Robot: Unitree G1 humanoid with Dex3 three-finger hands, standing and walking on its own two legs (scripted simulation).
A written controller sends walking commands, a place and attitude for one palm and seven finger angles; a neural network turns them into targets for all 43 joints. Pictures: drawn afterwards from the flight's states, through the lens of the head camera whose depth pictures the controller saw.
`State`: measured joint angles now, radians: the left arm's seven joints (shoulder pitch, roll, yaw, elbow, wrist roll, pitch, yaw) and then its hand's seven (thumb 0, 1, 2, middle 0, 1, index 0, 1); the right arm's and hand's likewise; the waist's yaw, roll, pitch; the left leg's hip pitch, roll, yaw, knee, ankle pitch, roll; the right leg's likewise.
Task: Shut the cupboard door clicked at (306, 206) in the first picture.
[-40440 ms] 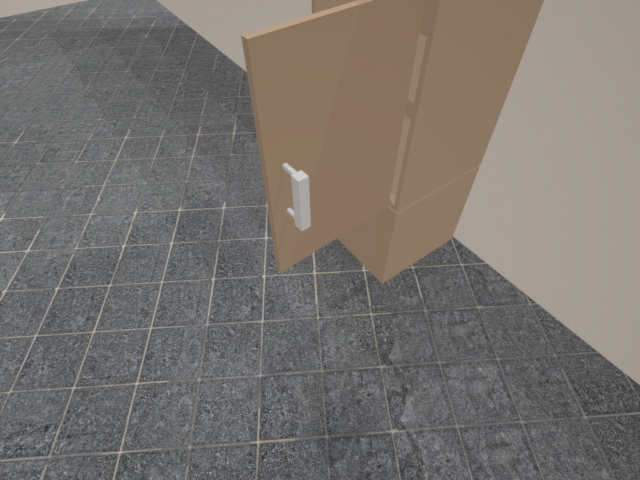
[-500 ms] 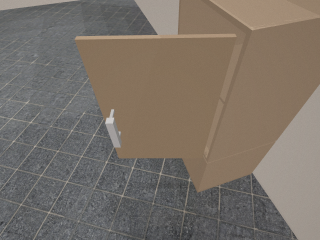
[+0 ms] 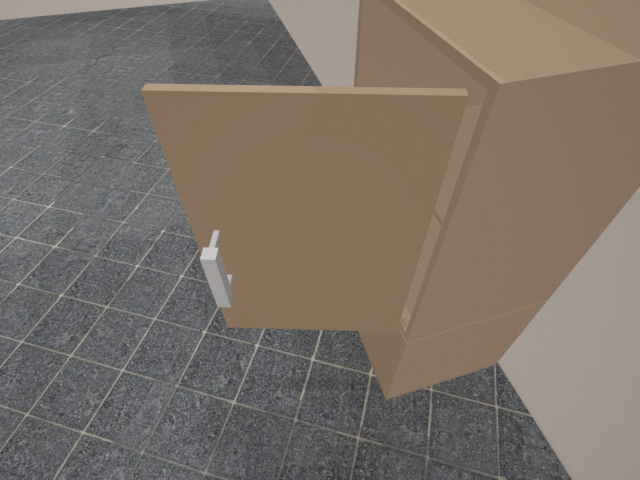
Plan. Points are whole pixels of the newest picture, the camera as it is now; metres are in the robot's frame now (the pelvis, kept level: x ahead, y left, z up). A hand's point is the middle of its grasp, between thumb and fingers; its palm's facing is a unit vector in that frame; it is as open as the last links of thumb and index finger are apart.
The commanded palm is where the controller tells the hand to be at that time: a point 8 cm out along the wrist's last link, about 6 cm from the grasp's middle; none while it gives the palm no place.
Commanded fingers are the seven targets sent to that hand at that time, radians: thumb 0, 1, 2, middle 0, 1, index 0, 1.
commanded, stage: raise the hand and make a fist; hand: left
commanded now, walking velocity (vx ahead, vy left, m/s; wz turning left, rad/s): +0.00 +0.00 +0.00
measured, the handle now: (220, 269) +0.47 +0.21 -0.08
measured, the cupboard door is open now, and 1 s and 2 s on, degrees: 71 71 71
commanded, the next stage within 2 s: bring the fist close to the handle in 1.92 s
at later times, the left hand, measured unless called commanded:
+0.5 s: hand out of the picture +0.12 +0.18 -0.10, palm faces +0.08 -1.00 +0.01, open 5.8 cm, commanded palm +0.12 +0.23 -0.08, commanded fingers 0.00 0.90 0.90 -0.66 -0.80 -0.66 -0.80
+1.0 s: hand (179, 470) +0.15 +0.19 -0.08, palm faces +0.01 -1.00 -0.02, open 3.5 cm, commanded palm +0.13 +0.24 -0.08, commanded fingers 0.00 0.90 0.90 -1.12 -1.30 -1.12 -1.30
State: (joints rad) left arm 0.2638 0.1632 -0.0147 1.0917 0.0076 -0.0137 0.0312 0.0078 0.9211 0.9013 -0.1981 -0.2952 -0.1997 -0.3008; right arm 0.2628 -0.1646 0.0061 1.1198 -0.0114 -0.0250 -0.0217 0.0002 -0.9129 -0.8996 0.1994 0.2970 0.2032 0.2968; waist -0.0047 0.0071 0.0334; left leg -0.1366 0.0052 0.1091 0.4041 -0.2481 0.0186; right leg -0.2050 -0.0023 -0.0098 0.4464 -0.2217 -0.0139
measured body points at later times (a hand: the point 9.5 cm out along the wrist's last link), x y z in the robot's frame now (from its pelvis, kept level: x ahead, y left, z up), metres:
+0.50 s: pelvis -0.05 -0.01 -0.13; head +0.03 +0.01 +0.31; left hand +0.11 +0.23 -0.09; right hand +0.23 -0.23 -0.16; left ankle -0.02 +0.10 -0.74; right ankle +0.01 -0.11 -0.74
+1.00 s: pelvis -0.05 +0.01 -0.13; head +0.03 +0.02 +0.32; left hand +0.15 +0.25 -0.08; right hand +0.14 -0.23 -0.20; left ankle -0.02 +0.10 -0.74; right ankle +0.01 -0.11 -0.74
